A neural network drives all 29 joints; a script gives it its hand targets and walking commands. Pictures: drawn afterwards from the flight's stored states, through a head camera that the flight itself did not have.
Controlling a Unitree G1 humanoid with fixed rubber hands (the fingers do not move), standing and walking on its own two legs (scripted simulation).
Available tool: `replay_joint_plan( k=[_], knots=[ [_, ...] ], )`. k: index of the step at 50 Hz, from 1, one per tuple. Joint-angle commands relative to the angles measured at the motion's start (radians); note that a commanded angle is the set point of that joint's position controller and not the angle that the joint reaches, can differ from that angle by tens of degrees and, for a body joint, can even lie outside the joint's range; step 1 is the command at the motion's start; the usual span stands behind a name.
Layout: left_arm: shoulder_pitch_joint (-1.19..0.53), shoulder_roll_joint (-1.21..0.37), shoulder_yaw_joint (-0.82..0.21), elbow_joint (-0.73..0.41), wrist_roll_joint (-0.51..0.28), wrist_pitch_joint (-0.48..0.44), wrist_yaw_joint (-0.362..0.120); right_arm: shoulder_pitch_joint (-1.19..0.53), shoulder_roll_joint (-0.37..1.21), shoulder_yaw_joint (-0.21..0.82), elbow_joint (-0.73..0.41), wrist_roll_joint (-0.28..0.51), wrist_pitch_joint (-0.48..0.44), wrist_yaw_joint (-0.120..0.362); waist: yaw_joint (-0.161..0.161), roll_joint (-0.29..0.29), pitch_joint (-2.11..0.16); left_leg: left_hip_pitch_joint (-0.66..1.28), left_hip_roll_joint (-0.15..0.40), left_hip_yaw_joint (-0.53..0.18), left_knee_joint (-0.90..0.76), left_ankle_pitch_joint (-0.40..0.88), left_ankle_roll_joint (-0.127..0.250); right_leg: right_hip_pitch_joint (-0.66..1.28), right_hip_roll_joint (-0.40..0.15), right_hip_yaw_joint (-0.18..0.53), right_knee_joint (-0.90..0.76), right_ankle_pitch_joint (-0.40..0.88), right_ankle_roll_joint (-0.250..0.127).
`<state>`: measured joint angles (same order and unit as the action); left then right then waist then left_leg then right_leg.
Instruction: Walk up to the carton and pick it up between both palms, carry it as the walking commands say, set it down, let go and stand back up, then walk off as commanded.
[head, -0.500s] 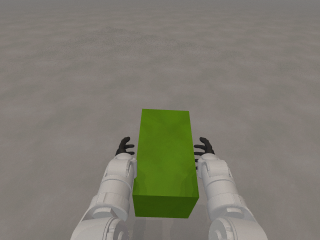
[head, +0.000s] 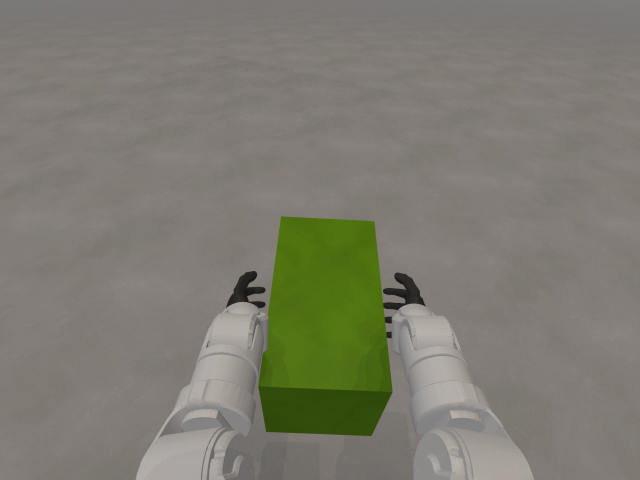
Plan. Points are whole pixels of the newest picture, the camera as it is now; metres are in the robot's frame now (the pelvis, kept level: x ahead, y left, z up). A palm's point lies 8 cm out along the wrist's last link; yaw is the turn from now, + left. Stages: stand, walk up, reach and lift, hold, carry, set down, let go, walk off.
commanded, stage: reach and lift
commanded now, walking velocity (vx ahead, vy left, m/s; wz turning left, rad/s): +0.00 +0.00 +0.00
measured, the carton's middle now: (323, 319) +0.39 -0.01 -0.02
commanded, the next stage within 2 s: hold in 0.46 s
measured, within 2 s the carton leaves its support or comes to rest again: neither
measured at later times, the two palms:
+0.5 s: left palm (231, 333) +0.31 +0.11 +0.06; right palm (407, 333) +0.30 -0.12 +0.06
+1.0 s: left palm (236, 336) +0.30 +0.11 +0.06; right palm (413, 336) +0.30 -0.13 +0.05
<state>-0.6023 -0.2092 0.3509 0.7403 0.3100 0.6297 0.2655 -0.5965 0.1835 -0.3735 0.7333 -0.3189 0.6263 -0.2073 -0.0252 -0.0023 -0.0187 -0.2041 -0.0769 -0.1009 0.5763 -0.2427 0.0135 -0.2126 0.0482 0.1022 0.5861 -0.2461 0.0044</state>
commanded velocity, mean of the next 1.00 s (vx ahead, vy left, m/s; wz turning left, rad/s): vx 0.00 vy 0.00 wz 0.00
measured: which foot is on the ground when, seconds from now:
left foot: down 0.00-1.00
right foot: down 0.00-1.00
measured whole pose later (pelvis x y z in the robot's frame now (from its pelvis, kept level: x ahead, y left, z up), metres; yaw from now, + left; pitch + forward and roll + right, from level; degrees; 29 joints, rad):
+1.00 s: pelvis +0.00 +0.00 +0.00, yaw +0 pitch -7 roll +0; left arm -0.46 -0.22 0.27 0.65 0.26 0.70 0.29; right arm -0.46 0.21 -0.32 0.66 -0.28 0.68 -0.25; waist 0.00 0.00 -0.10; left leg -0.20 -0.06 -0.09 0.55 -0.24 0.01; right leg -0.21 0.05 0.10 0.57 -0.24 0.00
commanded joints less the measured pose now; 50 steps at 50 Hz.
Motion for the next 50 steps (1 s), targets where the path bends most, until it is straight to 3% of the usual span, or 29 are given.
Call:
replay_joint_plan(
  k=[1,4,6,8,9,10,11,12,13,14,17,19,21,23,24,25,26,31,35,36,38,39,40,41,43,44,45,49,50],
  knots=[
    [-0.759,-1.118,-0.416,-0.114,-0.272,-0.068,-0.442,-0.635,1.116,0.413,-0.073,0.266,-0.049,0.397,0.007,0.014,-0.452,0.077,0.019,0.028,-0.116,0.149,-0.017,0.155,0.005,-0.037,-0.092,0.164,0.005],
    [-0.665,-1.134,-0.420,-0.098,-0.281,-0.059,-0.438,-0.679,1.113,0.490,-0.154,0.310,-0.046,0.403,0.035,-0.012,-0.450,0.090,0.024,0.009,-0.126,0.229,-0.012,0.155,0.001,-0.040,-0.089,0.215,0.019],
    [-0.708,-1.142,-0.503,-0.211,-0.315,-0.066,-0.432,-0.619,1.149,0.526,-0.185,0.326,-0.045,0.407,0.004,-0.005,-0.504,0.124,0.024,0.010,-0.127,0.265,-0.023,0.182,0.009,-0.044,-0.089,0.257,0.019],
    [-0.769,-1.158,-0.544,-0.274,-0.343,-0.065,-0.431,-0.653,1.142,0.584,-0.249,0.357,-0.045,0.408,0.008,0.009,-0.572,0.129,0.030,-0.003,-0.122,0.279,-0.017,0.187,0.008,-0.035,-0.088,0.278,0.022],
    [-0.697,-1.184,-0.578,-0.264,-0.356,-0.058,-0.433,-0.625,1.160,0.579,-0.242,0.364,-0.034,0.410,0.002,-0.012,-0.550,0.141,0.036,-0.006,-0.112,0.296,-0.021,0.170,0.014,-0.037,-0.088,0.276,0.024],
    [-0.682,-1.173,-0.575,-0.272,-0.347,-0.052,-0.433,-0.596,1.142,0.573,-0.240,0.355,-0.027,0.416,0.012,0.028,-0.544,0.139,0.033,-0.001,-0.115,0.288,-0.027,0.175,0.013,-0.034,-0.092,0.264,0.019],
    [-0.655,-1.158,-0.554,-0.239,-0.343,-0.047,-0.436,-0.596,1.144,0.574,-0.196,0.360,-0.019,0.421,0.022,-0.003,-0.514,0.112,0.044,-0.008,-0.120,0.232,-0.018,0.166,0.016,-0.040,-0.089,0.203,0.019],
    [-0.647,-1.171,-0.554,-0.237,-0.336,-0.047,-0.436,-0.620,1.121,0.567,-0.240,0.357,-0.032,0.424,0.021,0.048,-0.488,0.082,0.040,0.001,-0.125,0.198,-0.022,0.178,0.008,-0.042,-0.087,0.183,0.020],
    [-0.627,-1.177,-0.529,-0.186,-0.324,-0.042,-0.441,-0.620,1.126,0.570,-0.226,0.343,-0.024,0.426,0.034,0.017,-0.489,0.063,0.032,-0.002,-0.132,0.176,-0.018,0.171,0.011,-0.036,-0.095,0.150,0.021],
    [-0.669,-1.182,-0.540,-0.220,-0.336,-0.050,-0.444,-0.627,1.152,0.571,-0.184,0.344,-0.023,0.422,0.022,-0.021,-0.489,0.077,0.046,-0.014,-0.129,0.144,-0.008,0.150,0.016,-0.034,-0.107,0.122,0.018],
    [-0.635,-1.192,-0.541,-0.214,-0.331,-0.042,-0.451,-0.624,1.173,0.572,-0.242,0.344,-0.029,0.415,-0.003,-0.006,-0.482,0.091,0.044,-0.016,-0.123,0.165,-0.011,0.142,0.016,-0.030,-0.093,0.155,0.011],
    [-0.611,-1.135,-0.486,-0.166,-0.309,-0.032,-0.450,-0.588,1.163,0.538,-0.169,0.332,-0.014,0.415,0.036,-0.014,-0.423,0.067,0.037,-0.004,-0.128,0.142,-0.003,0.147,-0.009,-0.024,-0.110,0.144,0.023],
    [-0.694,-1.146,-0.499,-0.197,-0.313,-0.027,-0.453,-0.562,1.158,0.501,-0.121,0.315,0.001,0.419,-0.003,0.033,-0.408,0.053,0.037,0.005,-0.143,0.083,-0.015,0.130,0.008,-0.032,-0.109,0.084,0.014],
    [-0.702,-1.146,-0.470,-0.168,-0.312,-0.029,-0.458,-0.629,1.146,0.489,-0.132,0.309,-0.006,0.422,0.034,0.004,-0.366,-0.004,0.042,0.003,-0.157,0.022,-0.004,0.133,0.007,-0.036,-0.106,0.040,0.014],
    [-0.678,-1.148,-0.456,-0.146,-0.304,-0.029,-0.456,-0.652,1.166,0.478,-0.129,0.312,-0.010,0.418,0.033,-0.001,-0.372,-0.005,0.041,0.008,-0.148,0.008,0.001,0.123,0.004,-0.045,-0.107,0.000,0.016],
    [-0.758,-1.169,-0.488,-0.171,-0.319,-0.034,-0.463,-0.679,1.173,0.481,-0.140,0.304,-0.019,0.415,-0.014,-0.011,-0.388,0.019,0.044,0.001,-0.147,-0.049,-0.002,0.097,0.014,-0.045,-0.112,-0.052,0.015],
    [-0.734,-1.129,-0.460,-0.160,-0.311,-0.037,-0.468,-0.684,1.183,0.476,-0.110,0.311,-0.012,0.420,0.024,-0.042,-0.394,0.010,0.041,0.008,-0.150,-0.033,0.004,0.101,0.000,-0.028,-0.118,-0.043,0.016],
    [-0.763,-1.113,-0.433,-0.147,-0.292,-0.039,-0.467,-0.670,1.209,0.440,-0.059,0.308,-0.014,0.411,0.037,0.020,-0.388,0.022,0.039,0.018,-0.135,-0.019,-0.002,0.101,-0.019,-0.010,-0.123,-0.038,0.021],
    [-0.768,-1.145,-0.443,-0.161,-0.316,-0.037,-0.469,-0.685,1.168,0.431,-0.077,0.305,-0.016,0.413,0.003,0.021,-0.406,0.007,0.044,0.006,-0.160,-0.017,-0.002,0.120,-0.004,-0.022,-0.103,-0.004,0.013],
    [-0.740,-1.123,-0.421,-0.114,-0.304,-0.031,-0.469,-0.654,1.183,0.428,-0.045,0.301,-0.008,0.417,0.045,-0.008,-0.393,-0.023,0.035,0.018,-0.162,-0.014,-0.002,0.131,0.005,-0.032,-0.107,-0.008,0.017],
    [-0.730,-1.150,-0.471,-0.157,-0.329,-0.038,-0.473,-0.665,1.187,0.447,-0.100,0.305,-0.022,0.416,0.000,-0.022,-0.428,0.024,0.034,0.015,-0.146,0.027,-0.007,0.118,0.007,-0.031,-0.114,0.001,0.013],
    [-0.706,-1.140,-0.468,-0.138,-0.311,-0.032,-0.470,-0.669,1.173,0.457,-0.111,0.311,-0.027,0.418,0.006,0.012,-0.459,0.044,0.030,0.025,-0.143,0.042,-0.011,0.122,0.000,-0.033,-0.112,0.021,0.021],
    [-0.654,-1.160,-0.460,-0.117,-0.315,-0.034,-0.471,-0.670,1.179,0.478,-0.141,0.314,-0.027,0.417,0.020,-0.023,-0.455,0.056,0.028,0.022,-0.139,0.072,-0.007,0.113,-0.003,-0.032,-0.111,0.022,0.027],
    [-0.739,-1.179,-0.516,-0.198,-0.337,-0.042,-0.469,-0.670,1.196,0.501,-0.167,0.330,-0.029,0.413,0.007,0.026,-0.486,0.035,0.036,0.002,-0.137,0.078,-0.010,0.144,0.008,-0.022,-0.098,0.064,0.015],
    [-0.688,-1.168,-0.496,-0.204,-0.330,-0.033,-0.465,-0.630,1.195,0.510,-0.163,0.326,-0.010,0.419,0.013,-0.021,-0.462,0.084,0.038,0.009,-0.138,0.122,-0.003,0.102,0.003,-0.032,-0.106,0.080,0.023],
    [-0.715,-1.146,-0.489,-0.202,-0.328,-0.029,-0.464,-0.603,1.206,0.498,-0.116,0.323,-0.002,0.419,0.038,-0.003,-0.432,0.045,0.034,0.006,-0.138,0.097,-0.003,0.124,-0.005,-0.017,-0.110,0.080,0.020],
    [-0.721,-1.141,-0.498,-0.204,-0.320,-0.024,-0.463,-0.576,1.207,0.476,-0.087,0.309,-0.001,0.425,0.018,0.000,-0.413,0.051,0.042,0.011,-0.145,0.049,-0.007,0.098,-0.001,-0.019,-0.119,0.028,0.009],
    [-0.586,-1.151,-0.491,-0.162,-0.312,-0.020,-0.467,-0.611,1.215,0.533,-0.174,0.342,-0.014,0.429,0.060,-0.015,-0.476,0.051,0.027,0.015,-0.139,0.085,-0.003,0.131,0.005,-0.018,-0.112,0.056,0.025],
    [-0.605,-1.155,-0.500,-0.173,-0.311,-0.021,-0.471,-0.613,1.214,0.547,-0.196,0.337,-0.019,0.427,0.043,0.000,-0.466,0.055,0.033,0.009,-0.140,0.095,0.001,0.129,-0.012,-0.009,-0.122,0.075,0.027]
  ],
)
